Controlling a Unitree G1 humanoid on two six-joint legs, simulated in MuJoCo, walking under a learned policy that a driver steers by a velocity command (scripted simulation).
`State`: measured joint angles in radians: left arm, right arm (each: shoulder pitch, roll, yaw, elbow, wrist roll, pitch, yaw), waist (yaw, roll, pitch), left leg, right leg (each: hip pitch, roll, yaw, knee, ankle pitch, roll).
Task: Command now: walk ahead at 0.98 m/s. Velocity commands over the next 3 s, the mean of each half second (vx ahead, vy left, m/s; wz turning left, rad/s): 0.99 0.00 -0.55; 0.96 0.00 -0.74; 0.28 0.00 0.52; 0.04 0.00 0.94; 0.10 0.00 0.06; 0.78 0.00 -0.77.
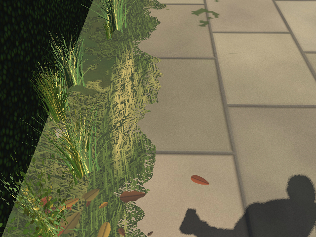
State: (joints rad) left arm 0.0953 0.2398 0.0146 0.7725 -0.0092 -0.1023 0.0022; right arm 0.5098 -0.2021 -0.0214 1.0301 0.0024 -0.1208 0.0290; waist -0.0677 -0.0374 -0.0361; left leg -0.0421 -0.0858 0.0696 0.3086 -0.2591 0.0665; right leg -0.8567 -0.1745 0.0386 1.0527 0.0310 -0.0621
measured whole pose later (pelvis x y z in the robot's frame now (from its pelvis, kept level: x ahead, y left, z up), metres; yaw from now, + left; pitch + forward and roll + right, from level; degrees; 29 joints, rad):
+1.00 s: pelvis +0.86 -0.19 -0.01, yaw -41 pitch +0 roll +3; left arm 0.06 0.29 0.04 0.60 -0.01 -0.07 -0.03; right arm 0.52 -0.29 -0.06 0.91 0.01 -0.10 0.02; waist -0.12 -0.05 0.03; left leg 0.06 -0.04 0.10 0.27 -0.33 -0.01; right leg -0.78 -0.08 0.08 0.92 -0.03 -0.07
